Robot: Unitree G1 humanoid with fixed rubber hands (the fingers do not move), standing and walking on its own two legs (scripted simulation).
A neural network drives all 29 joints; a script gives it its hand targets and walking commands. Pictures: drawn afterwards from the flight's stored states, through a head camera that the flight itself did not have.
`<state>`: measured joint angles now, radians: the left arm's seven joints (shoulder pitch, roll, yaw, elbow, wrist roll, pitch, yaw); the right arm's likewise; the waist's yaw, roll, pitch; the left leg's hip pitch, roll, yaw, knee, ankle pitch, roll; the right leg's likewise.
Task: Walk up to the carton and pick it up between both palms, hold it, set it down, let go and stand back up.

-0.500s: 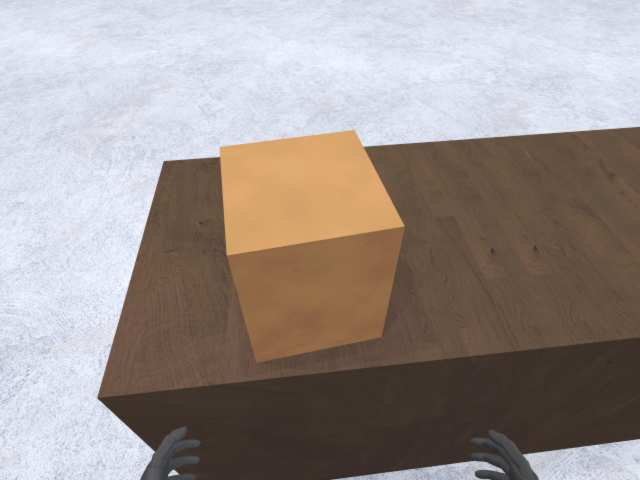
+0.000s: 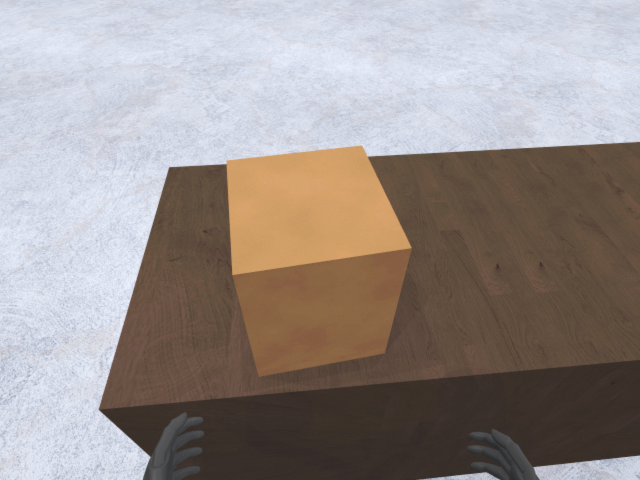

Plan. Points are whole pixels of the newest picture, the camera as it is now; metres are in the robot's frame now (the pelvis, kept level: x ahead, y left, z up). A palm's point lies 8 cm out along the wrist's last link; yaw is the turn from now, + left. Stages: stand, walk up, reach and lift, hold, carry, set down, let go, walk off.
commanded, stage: reach and lift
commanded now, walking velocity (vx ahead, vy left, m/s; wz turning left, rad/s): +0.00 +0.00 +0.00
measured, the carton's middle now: (309, 262) +0.43 +0.04 +0.02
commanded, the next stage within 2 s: none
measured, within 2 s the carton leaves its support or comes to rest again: neither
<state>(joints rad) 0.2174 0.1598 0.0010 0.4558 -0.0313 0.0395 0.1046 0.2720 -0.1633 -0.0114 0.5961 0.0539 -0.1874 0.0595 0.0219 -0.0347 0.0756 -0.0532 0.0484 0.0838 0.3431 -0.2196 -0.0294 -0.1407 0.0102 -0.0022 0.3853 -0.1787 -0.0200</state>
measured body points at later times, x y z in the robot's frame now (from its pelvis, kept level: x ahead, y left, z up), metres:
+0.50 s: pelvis +0.02 +0.01 +0.00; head +0.01 +0.02 +0.45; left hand +0.19 +0.22 -0.04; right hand +0.21 -0.21 -0.04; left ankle -0.02 +0.13 -0.75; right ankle +0.02 -0.11 -0.75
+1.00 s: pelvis +0.00 -0.01 +0.00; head +0.00 +0.00 +0.45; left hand +0.24 +0.20 +0.00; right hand +0.26 -0.20 +0.00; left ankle -0.02 +0.13 -0.75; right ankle +0.02 -0.11 -0.75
